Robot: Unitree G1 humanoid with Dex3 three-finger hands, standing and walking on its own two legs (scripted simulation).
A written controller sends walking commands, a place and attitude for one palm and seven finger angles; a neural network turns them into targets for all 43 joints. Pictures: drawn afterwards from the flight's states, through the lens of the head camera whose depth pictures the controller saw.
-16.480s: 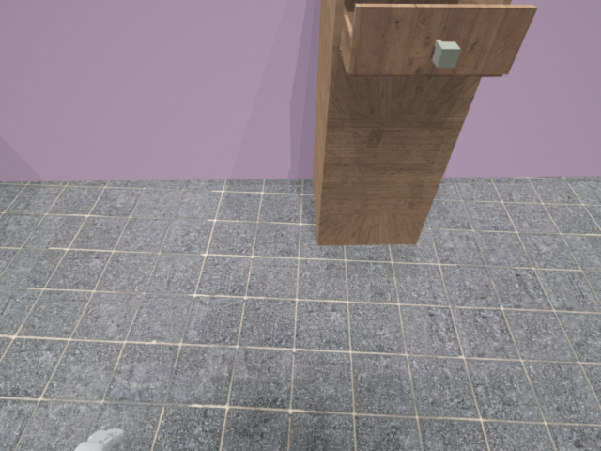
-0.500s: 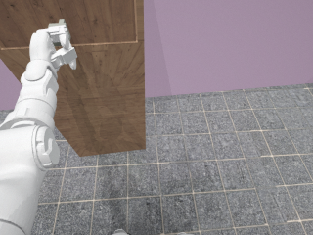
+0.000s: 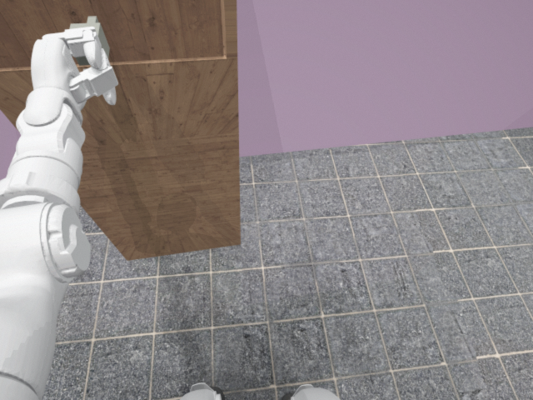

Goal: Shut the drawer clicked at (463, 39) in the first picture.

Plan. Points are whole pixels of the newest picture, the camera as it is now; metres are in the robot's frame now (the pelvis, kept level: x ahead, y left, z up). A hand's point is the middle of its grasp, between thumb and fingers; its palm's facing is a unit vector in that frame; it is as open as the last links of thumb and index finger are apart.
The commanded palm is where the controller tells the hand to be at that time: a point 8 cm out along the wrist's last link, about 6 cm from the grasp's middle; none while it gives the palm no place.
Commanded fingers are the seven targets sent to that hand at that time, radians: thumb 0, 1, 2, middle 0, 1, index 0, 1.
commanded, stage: pull the fist back off the drawer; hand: left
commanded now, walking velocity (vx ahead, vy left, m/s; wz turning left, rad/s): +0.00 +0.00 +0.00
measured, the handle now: (91, 35) +0.62 +0.20 +0.17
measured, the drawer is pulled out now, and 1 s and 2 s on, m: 0.00 0.00 0.00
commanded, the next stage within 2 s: draw the hand back to the body in 0.40 s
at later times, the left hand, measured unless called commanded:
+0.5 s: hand (119, 76) +0.54 +0.15 +0.16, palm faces +0.08 -1.00 +0.01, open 3.3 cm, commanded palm +0.50 +0.20 +0.17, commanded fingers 0.00 0.90 0.90 -1.40 -1.60 -1.40 -1.60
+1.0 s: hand (65, 152) +0.39 +0.18 +0.18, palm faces +0.08 -1.00 -0.01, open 3.3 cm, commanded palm +0.35 +0.23 +0.18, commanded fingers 0.00 0.90 0.90 -1.40 -1.60 -1.40 -1.60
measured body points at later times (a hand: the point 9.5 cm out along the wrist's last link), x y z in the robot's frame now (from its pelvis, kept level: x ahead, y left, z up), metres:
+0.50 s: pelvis +0.03 +0.00 +0.01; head +0.09 +0.00 +0.45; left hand +0.53 +0.20 +0.16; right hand +0.04 -0.26 -0.12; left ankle +0.05 +0.11 -0.72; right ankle +0.00 -0.12 -0.72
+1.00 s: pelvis +0.04 -0.01 +0.02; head +0.03 -0.03 +0.47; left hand +0.38 +0.24 +0.18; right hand +0.24 -0.25 -0.06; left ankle +0.05 +0.11 -0.72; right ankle +0.00 -0.12 -0.72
